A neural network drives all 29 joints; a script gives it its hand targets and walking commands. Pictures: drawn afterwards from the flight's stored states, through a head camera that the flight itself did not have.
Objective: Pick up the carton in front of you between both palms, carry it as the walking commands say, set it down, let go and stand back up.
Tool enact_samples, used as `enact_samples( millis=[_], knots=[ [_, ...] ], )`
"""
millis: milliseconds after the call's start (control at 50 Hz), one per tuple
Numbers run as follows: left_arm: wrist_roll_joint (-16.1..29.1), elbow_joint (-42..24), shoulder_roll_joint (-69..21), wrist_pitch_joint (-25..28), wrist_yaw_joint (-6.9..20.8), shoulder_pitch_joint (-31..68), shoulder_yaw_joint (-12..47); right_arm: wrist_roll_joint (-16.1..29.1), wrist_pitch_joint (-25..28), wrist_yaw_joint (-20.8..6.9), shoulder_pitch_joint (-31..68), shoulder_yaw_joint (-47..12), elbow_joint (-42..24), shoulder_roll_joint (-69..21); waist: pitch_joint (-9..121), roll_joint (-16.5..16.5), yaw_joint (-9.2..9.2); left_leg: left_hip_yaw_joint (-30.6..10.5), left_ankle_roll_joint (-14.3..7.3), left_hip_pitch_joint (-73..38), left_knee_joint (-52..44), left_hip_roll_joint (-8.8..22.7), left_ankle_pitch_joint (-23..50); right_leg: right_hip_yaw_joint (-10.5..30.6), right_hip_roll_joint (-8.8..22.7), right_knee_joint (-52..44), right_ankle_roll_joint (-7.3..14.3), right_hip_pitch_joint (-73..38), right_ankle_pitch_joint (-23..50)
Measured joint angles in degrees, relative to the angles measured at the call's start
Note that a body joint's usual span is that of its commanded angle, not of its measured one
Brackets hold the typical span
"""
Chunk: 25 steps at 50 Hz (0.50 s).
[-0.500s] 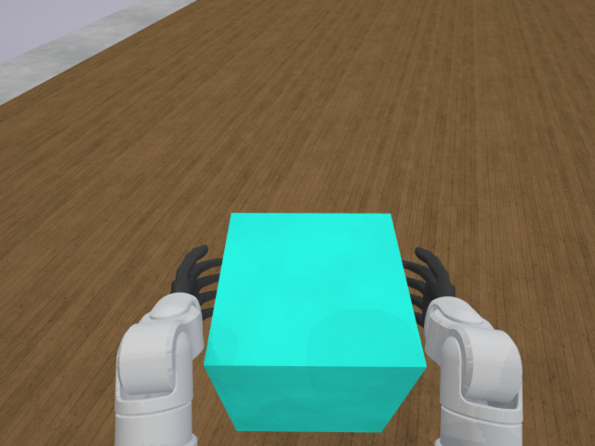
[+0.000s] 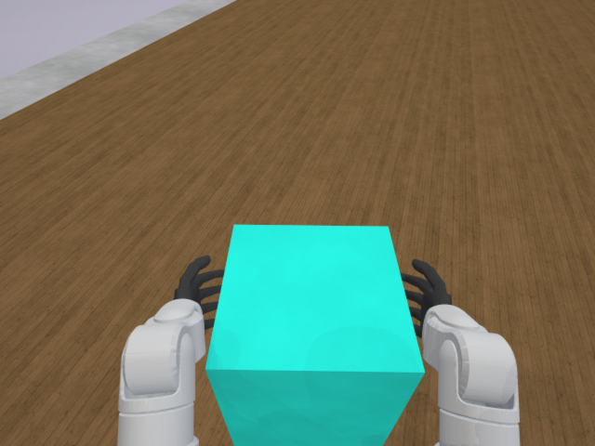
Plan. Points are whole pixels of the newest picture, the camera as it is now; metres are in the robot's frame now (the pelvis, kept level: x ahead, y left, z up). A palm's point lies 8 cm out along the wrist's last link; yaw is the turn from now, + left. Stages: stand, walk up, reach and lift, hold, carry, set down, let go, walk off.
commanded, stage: carry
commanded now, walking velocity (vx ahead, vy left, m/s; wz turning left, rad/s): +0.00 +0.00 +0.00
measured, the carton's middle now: (309, 339) +0.28 +0.00 +0.01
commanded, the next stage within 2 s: hold in 1.16 s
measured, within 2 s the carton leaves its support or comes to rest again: neither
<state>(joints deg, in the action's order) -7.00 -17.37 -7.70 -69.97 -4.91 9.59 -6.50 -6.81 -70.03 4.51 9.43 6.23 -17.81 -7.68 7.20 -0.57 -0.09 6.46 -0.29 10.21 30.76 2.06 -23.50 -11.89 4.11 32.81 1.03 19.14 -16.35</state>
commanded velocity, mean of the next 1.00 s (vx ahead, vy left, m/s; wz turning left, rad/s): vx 0.00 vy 0.00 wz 0.00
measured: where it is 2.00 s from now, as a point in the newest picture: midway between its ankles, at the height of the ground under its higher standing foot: outside the picture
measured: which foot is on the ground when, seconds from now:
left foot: down 0.00-1.00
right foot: down 0.00-1.00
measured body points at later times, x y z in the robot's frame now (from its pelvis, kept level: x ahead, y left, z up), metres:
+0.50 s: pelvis -0.04 +0.00 +0.00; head -0.07 +0.00 +0.45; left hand +0.24 +0.15 +0.06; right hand +0.24 -0.15 +0.06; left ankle -0.08 +0.10 -0.73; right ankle +0.01 -0.10 -0.73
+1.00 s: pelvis -0.05 +0.00 +0.00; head -0.06 +0.00 +0.45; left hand +0.26 +0.16 +0.04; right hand +0.26 -0.15 +0.04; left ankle -0.08 +0.10 -0.73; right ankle +0.01 -0.10 -0.73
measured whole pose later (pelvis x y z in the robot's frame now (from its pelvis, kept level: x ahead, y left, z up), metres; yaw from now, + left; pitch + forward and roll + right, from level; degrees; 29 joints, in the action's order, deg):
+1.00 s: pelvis -0.05 +0.00 +0.00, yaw +0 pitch +2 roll +0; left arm -13.9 9.7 -8.4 -41.5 -1.1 13.4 -10.8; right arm -13.8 -41.6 0.8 13.2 10.2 9.2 -8.3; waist 5.1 -0.4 -0.1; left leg 7.0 -1.3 13.4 30.4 1.3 -19.1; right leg -11.5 4.6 29.2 1.5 20.9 -10.1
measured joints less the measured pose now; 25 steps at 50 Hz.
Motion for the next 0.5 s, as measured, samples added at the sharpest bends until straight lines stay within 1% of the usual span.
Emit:
enact_samples(
  millis=[100,200,340,500],
  knots=[
    [-0.1,1.5,0.0,0.4,0.1,-0.1,-0.1,-0.1,0.4,0.0,-0.1,0.1,1.4,0.0,0.2,0.0,0.03,0.1,-0.1,-0.2,-0.5,-0.1,0.8,0.0,0.0,-0.9,0.0,-0.4,1.0],
    [-0.8,4.5,0.1,2.3,0.6,-0.6,-0.1,-0.9,2.3,-0.6,-0.5,0.0,4.5,0.1,0.4,0.0,0.06,0.1,-0.3,-0.2,-1.1,-0.3,1.7,0.0,0.0,-1.9,0.1,-0.6,2.1],
    [-1.9,8.7,0.2,7.1,1.4,-1.1,-0.1,-2.0,7.0,-1.3,-1.0,-0.1,8.7,0.1,-0.1,0.2,0.13,0.3,-0.5,0.3,-1.5,-0.5,2.9,0.1,0.1,-3.1,0.2,-0.4,3.8],
    [-3.9,14.7,0.1,13.9,2.5,-0.8,-0.4,-3.9,13.9,-2.4,-0.9,0.1,14.6,0.1,-0.4,0.3,0.13,0.4,-0.7,1.2,-1.5,-0.6,3.8,0.2,0.2,-3.8,0.4,0.2,5.1]
  ],
)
